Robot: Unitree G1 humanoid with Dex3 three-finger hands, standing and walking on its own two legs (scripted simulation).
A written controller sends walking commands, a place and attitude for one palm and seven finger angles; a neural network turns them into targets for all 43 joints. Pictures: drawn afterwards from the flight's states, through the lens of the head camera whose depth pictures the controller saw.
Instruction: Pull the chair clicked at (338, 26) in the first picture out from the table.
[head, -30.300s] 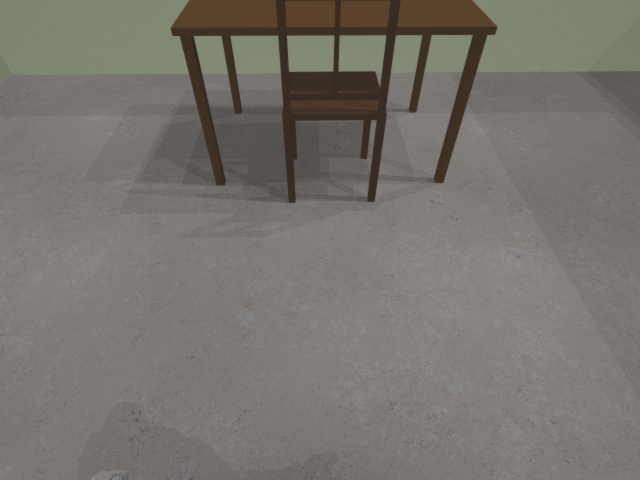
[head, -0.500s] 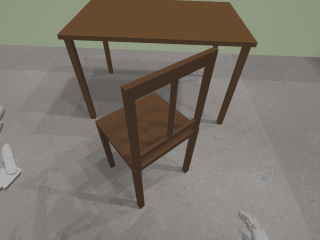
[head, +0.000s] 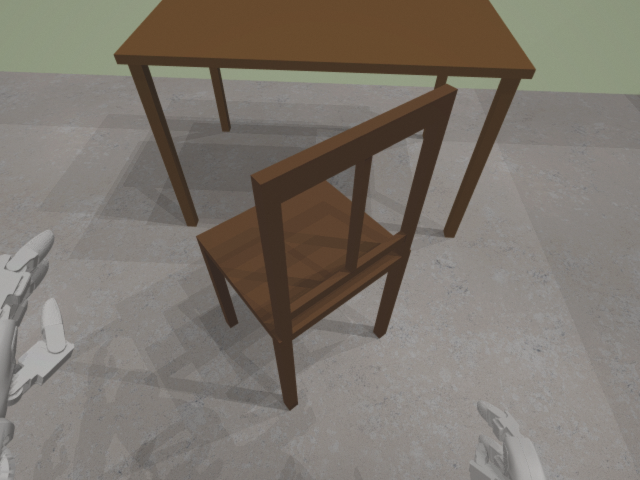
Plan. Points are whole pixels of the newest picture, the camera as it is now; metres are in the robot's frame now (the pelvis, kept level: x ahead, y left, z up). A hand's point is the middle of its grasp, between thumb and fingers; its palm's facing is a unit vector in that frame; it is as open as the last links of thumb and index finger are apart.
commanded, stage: let the arm hang, fingers relaxed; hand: left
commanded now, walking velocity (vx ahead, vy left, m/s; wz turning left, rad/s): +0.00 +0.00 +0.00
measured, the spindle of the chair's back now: (356, 219) +0.58 -0.03 -0.06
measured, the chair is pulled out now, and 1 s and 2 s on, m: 0.52 0.52 0.52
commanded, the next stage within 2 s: look to check the result in 1.06 s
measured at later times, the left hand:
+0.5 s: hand out of the picture -0.03 +0.19 -0.17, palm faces +0.02 -0.97 -0.23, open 7.2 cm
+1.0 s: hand out of the picture +0.00 +0.16 -0.17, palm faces +0.03 -0.98 -0.18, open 7.3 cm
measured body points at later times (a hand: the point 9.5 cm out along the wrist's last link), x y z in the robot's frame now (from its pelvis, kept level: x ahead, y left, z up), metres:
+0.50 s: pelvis -0.01 -0.01 +0.00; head +0.02 +0.00 +0.45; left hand -0.03 +0.24 -0.15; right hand -0.04 -0.23 -0.15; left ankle -0.03 +0.09 -0.74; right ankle -0.01 -0.12 -0.74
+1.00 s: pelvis +0.00 -0.01 +0.00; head +0.01 -0.01 +0.45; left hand +0.00 +0.21 -0.16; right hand -0.02 -0.22 -0.16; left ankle -0.03 +0.09 -0.74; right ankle -0.01 -0.12 -0.74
